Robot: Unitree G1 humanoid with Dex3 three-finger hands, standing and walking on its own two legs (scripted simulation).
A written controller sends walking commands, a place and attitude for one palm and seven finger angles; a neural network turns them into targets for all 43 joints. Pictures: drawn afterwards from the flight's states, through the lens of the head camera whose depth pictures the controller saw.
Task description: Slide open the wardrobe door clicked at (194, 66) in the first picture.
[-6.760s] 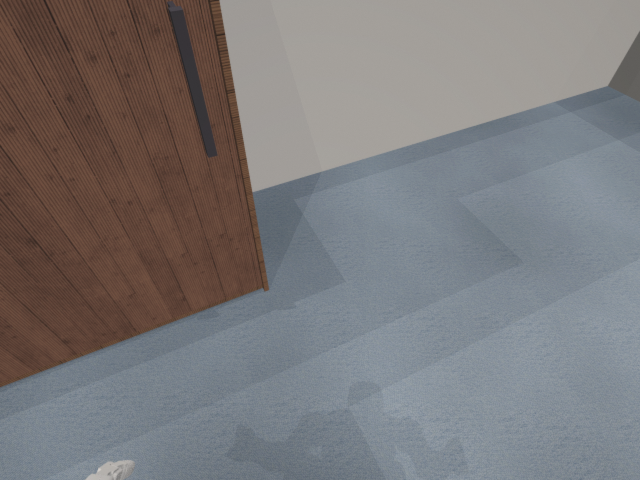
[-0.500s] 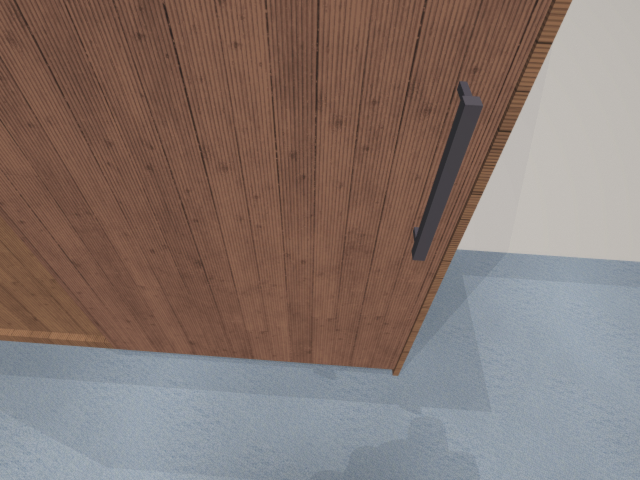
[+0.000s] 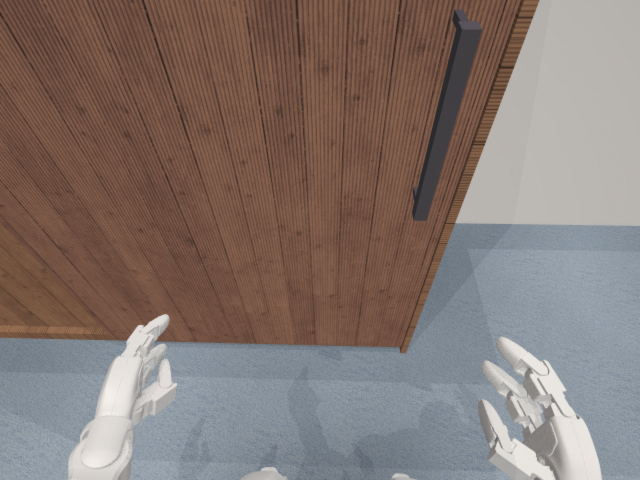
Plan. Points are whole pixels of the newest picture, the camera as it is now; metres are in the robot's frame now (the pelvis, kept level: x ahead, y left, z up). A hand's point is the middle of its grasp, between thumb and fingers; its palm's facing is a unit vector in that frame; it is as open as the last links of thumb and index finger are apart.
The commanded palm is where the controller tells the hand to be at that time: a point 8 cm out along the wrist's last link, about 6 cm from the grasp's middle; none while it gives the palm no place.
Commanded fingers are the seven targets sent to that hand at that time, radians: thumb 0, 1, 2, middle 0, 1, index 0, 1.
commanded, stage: raise the hand with hooked fingers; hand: right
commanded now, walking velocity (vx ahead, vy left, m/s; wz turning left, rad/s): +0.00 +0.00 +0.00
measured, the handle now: (436, 132) +0.56 -0.14 +0.14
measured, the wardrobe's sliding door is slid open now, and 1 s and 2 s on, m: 0.00 0.00 0.00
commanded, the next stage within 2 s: move the hooked fingers beside the handle in 1.70 s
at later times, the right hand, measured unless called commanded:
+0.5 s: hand (576, 387) +0.22 -0.24 +0.09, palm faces +0.05 +1.00 -0.07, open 11.4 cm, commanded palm +0.18 -0.29 +0.10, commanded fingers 0.00 0.17 -0.44 0.28 0.99 0.28 0.99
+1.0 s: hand out of the picture +0.25 -0.29 +0.15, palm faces +0.07 +1.00 -0.06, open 13.8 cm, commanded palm +0.22 -0.33 +0.16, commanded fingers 0.00 0.50 -0.30 0.30 1.20 0.30 1.20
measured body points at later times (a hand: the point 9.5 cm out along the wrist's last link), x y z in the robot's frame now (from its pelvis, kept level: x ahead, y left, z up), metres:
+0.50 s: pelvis +0.00 -0.02 +0.02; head +0.03 -0.02 +0.47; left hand +0.14 +0.22 -0.07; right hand +0.21 -0.29 +0.09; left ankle +0.01 +0.10 -0.68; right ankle +0.01 -0.13 -0.68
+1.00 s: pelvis +0.01 -0.02 +0.04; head +0.01 -0.02 +0.49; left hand +0.20 +0.20 -0.02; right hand +0.24 -0.34 +0.16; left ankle +0.01 +0.10 -0.68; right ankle +0.01 -0.13 -0.68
